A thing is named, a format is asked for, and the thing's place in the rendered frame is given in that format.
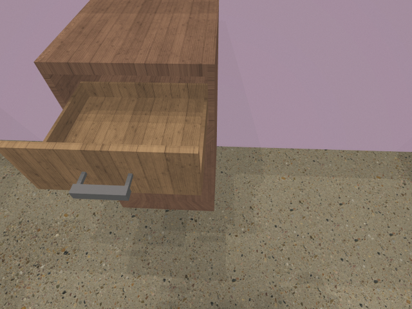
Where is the drawer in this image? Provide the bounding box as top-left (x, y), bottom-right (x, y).
top-left (0, 81), bottom-right (208, 196)

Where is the cabinet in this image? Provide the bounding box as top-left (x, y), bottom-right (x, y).
top-left (34, 0), bottom-right (219, 211)

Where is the handle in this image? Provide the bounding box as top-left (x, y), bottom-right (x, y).
top-left (69, 172), bottom-right (133, 201)

